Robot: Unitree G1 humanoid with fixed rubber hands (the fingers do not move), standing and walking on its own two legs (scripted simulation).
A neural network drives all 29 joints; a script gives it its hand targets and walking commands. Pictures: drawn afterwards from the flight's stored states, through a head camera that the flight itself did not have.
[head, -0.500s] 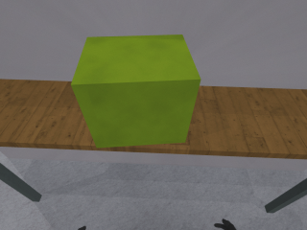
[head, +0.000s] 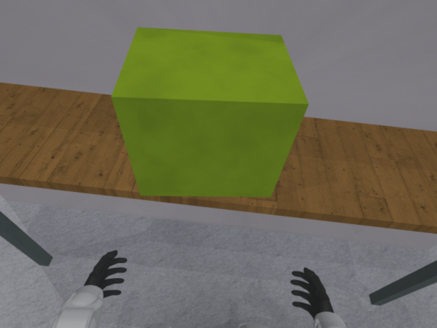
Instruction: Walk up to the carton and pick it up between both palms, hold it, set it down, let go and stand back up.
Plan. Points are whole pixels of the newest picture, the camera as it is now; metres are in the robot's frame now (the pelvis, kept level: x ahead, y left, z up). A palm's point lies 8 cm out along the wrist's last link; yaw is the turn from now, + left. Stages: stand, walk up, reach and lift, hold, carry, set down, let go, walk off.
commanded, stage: reach and lift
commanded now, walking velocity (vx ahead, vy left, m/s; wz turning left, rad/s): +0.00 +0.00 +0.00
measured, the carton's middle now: (208, 117) +0.49 +0.02 +0.11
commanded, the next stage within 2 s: none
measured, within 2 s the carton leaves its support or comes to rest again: neither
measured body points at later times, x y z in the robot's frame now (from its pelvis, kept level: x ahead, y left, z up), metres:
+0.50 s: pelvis +0.06 +0.01 +0.03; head +0.04 +0.02 +0.48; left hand +0.21 +0.26 -0.02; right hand +0.21 -0.22 -0.03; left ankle +0.04 +0.11 -0.72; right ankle +0.03 -0.09 -0.72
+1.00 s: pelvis +0.04 +0.00 +0.03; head -0.01 +0.01 +0.48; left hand +0.24 +0.26 +0.04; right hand +0.25 -0.22 +0.04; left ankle +0.04 +0.11 -0.72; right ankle +0.03 -0.09 -0.72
